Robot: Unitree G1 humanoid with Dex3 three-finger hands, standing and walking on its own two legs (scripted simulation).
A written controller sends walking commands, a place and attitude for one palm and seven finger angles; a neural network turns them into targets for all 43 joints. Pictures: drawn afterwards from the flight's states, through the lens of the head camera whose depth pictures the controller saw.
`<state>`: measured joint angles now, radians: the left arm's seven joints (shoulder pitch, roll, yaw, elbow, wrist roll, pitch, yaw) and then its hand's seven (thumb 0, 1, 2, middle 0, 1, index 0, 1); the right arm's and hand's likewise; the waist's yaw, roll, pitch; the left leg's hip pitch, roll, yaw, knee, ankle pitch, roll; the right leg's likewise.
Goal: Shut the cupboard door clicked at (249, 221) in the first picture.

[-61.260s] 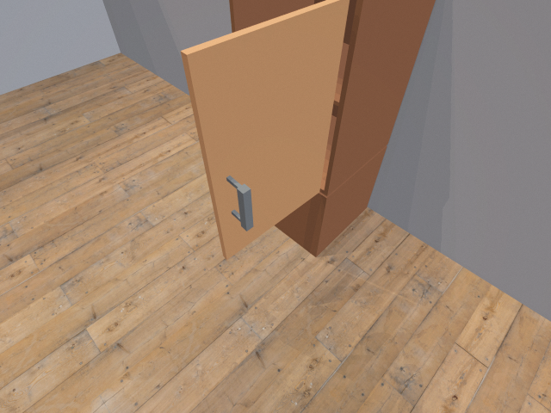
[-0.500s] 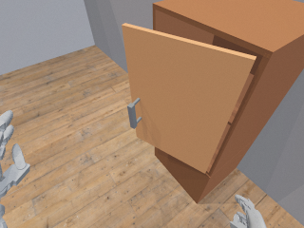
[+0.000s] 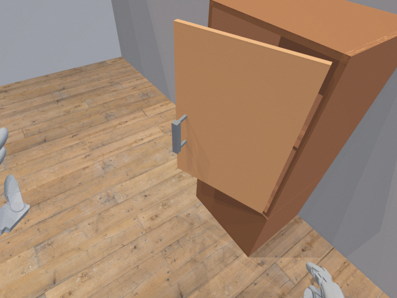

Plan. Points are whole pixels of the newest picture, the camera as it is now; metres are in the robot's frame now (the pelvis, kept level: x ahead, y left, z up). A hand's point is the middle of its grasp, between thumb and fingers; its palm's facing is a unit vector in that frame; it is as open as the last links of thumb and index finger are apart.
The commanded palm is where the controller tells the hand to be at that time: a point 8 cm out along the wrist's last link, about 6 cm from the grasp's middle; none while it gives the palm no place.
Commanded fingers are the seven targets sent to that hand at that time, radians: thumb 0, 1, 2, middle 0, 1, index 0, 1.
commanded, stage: step back with the hand held close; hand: left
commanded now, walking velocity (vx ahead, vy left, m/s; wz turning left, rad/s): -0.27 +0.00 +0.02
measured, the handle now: (180, 134) +0.65 +0.10 -0.09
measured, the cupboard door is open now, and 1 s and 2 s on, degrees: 20 20 20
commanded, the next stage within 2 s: stop stepping back and stand still in 0.70 s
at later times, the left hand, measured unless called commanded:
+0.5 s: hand out of the picture +0.14 +0.30 +0.19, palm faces +0.52 -0.73 -0.44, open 7.4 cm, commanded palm +0.08 +0.32 +0.20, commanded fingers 0.00 0.90 0.90 -0.20 -0.30 -0.20 -0.30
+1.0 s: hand out of the picture -0.02 +0.23 +0.23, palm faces +0.43 -0.73 -0.53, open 7.4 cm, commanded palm -0.02 +0.24 +0.20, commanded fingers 0.00 0.90 0.90 -0.20 -0.30 -0.20 -0.30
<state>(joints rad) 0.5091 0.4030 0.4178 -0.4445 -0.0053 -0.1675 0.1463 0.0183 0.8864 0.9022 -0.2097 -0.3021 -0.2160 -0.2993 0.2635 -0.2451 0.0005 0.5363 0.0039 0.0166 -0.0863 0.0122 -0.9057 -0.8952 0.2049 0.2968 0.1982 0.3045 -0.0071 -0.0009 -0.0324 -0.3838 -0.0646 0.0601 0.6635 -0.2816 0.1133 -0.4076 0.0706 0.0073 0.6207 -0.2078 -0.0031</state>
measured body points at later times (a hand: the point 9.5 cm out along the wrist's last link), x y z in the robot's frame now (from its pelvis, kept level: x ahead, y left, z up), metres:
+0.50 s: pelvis -0.04 +0.01 +0.00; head -0.04 +0.05 +0.45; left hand +0.11 +0.34 +0.21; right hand +0.14 -0.22 -0.06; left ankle +0.05 +0.05 -0.72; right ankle -0.13 -0.13 -0.67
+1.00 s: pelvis -0.19 -0.04 +0.02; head -0.23 -0.01 +0.46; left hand -0.05 +0.26 +0.26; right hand -0.08 -0.30 -0.07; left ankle -0.12 +0.10 -0.64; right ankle -0.30 -0.10 -0.72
